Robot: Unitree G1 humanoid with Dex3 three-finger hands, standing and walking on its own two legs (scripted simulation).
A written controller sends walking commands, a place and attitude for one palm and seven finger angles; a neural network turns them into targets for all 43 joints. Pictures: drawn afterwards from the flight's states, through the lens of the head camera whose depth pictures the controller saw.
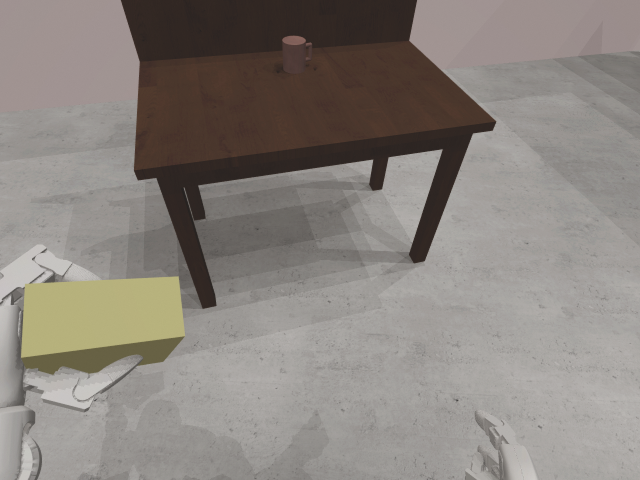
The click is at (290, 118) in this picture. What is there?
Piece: table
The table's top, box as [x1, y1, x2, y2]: [134, 41, 495, 179]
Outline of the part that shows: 495,121 409,41 312,48 312,59 310,61 306,61 306,69 298,74 287,73 282,69 282,51 143,61 140,62 139,67 134,171 137,179 166,176 492,130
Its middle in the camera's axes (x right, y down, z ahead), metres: -0.05 -0.45 +1.20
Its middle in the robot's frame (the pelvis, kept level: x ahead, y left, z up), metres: +1.19 +0.12 -0.11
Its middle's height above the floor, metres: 0.66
